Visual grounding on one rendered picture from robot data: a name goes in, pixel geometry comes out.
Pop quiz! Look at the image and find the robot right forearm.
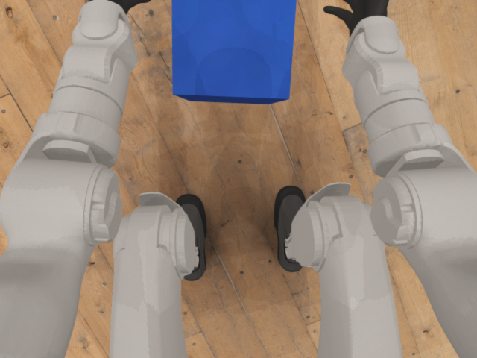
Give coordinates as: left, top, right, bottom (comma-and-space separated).
342, 16, 477, 178

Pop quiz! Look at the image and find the left robot upper arm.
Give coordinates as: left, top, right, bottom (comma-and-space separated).
0, 157, 123, 358

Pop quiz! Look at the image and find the robot left forearm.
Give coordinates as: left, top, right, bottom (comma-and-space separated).
0, 0, 138, 235

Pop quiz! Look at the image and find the left robot shin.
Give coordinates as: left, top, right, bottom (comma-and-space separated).
113, 192, 199, 275

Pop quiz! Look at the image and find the left robot hand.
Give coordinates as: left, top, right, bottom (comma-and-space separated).
89, 0, 150, 15

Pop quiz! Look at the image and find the carton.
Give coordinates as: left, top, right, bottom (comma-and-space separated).
171, 0, 297, 104

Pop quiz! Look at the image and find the right robot upper arm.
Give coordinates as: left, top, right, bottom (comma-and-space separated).
370, 166, 477, 358

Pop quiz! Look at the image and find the right robot foot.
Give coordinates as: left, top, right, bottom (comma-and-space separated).
274, 186, 306, 272

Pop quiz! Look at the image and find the right robot hand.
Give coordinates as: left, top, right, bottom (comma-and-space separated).
323, 0, 389, 36

